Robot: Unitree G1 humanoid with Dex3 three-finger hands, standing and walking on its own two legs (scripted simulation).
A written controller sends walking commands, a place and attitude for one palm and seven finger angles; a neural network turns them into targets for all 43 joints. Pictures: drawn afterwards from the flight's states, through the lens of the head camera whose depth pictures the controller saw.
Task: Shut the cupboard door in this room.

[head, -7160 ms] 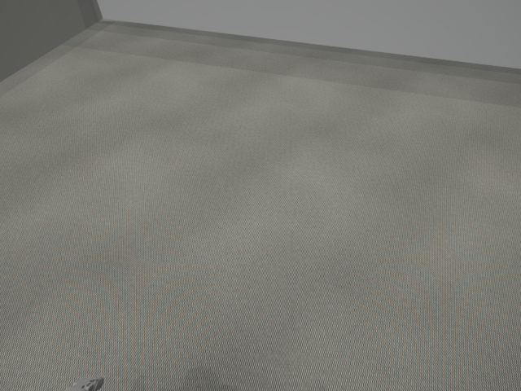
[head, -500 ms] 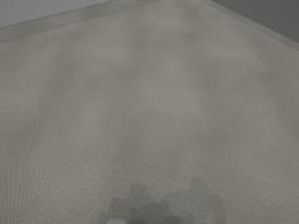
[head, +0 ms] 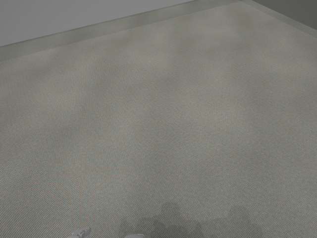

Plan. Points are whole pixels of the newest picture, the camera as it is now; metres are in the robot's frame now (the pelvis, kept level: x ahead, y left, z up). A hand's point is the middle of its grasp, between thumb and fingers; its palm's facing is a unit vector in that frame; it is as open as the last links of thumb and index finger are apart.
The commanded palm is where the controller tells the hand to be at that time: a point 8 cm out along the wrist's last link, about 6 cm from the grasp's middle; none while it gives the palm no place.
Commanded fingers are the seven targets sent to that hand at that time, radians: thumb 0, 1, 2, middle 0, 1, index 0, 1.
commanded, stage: turn or walk to find it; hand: left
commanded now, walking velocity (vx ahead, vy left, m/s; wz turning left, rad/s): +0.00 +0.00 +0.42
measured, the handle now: out of the picture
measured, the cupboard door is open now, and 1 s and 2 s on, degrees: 82 82 82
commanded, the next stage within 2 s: none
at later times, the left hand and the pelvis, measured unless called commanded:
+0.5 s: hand out of the picture -0.05 +0.25 -0.18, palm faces +0.27 -0.93 -0.25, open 7.4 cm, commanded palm none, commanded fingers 0.00 0.90 0.90 -0.20 -0.30 -0.20 -0.30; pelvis -0.03 +0.03 +0.00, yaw +13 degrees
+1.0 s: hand out of the picture -0.04 +0.19 -0.13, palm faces +0.42 -0.86 -0.28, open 7.4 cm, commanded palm none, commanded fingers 0.00 0.90 0.90 -0.20 -0.30 -0.20 -0.30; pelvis -0.04 -0.02 +0.01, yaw +25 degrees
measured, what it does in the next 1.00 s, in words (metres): steps on the spot, turning left: left foot, then right foot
